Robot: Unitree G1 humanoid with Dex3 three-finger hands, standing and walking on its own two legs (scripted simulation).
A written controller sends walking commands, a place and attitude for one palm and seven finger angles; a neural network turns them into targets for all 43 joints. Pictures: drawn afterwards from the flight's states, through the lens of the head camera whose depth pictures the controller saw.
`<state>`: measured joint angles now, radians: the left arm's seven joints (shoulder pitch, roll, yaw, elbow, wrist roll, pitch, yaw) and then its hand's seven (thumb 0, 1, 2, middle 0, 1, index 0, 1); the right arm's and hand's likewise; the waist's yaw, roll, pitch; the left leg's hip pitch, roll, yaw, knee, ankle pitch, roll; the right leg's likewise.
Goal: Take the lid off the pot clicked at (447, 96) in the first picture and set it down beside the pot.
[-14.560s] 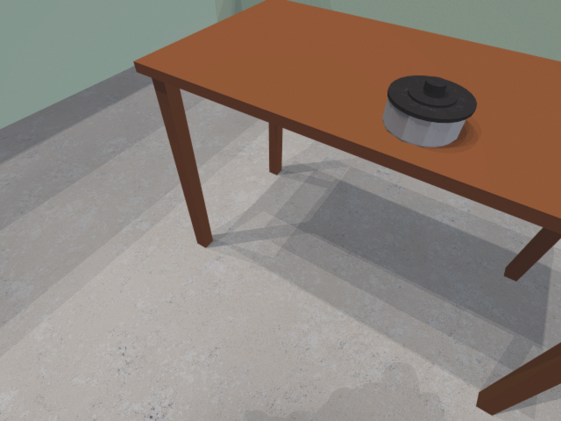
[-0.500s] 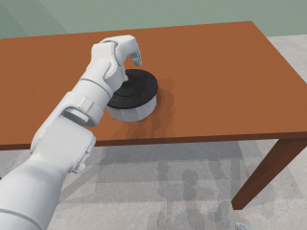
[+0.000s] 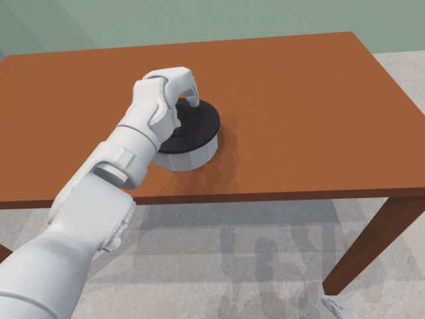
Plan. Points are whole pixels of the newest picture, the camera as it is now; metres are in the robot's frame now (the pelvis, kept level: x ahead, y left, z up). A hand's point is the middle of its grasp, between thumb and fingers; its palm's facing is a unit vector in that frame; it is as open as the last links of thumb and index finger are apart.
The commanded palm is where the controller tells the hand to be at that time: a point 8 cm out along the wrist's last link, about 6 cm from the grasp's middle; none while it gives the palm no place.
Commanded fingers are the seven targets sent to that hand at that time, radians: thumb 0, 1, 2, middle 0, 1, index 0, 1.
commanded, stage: lower the open fingers around the knob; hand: left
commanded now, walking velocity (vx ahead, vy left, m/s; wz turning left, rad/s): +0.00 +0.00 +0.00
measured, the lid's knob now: (177, 113) +0.48 +0.08 +0.15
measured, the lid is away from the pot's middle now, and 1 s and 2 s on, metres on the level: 0.00 0.00 0.00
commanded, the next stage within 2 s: close the fingers and squeeze the knob in 0.62 s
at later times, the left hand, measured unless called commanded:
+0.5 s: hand (171, 110) +0.46 +0.09 +0.18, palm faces -0.34 -0.08 -0.94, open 10.2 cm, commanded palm +0.44 +0.10 +0.22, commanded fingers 0.00 -0.39 1.65 -0.86 -0.08 -0.86 -0.08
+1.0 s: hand (169, 113) +0.46 +0.09 +0.17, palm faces -0.34 -0.09 -0.94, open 10.1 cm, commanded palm +0.44 +0.10 +0.22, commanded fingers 0.00 -0.02 1.08 -0.58 -0.79 -0.58 -0.79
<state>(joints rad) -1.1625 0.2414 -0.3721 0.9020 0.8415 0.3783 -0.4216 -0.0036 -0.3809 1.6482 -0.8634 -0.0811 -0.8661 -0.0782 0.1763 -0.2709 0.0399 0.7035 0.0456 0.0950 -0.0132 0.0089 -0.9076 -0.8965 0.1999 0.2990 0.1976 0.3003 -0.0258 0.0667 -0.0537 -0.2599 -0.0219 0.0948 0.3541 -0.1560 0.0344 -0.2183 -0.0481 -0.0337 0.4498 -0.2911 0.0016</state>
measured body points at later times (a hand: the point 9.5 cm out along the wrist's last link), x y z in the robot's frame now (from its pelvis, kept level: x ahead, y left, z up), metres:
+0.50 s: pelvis +0.00 +0.00 +0.00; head +0.01 -0.03 +0.45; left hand +0.47 +0.09 +0.23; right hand +0.09 -0.26 -0.14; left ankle +0.01 +0.10 -0.74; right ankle -0.04 -0.12 -0.74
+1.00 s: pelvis +0.00 +0.01 +0.00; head +0.01 -0.02 +0.45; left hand +0.47 +0.09 +0.22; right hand +0.13 -0.24 -0.13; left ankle +0.01 +0.10 -0.74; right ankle -0.04 -0.12 -0.74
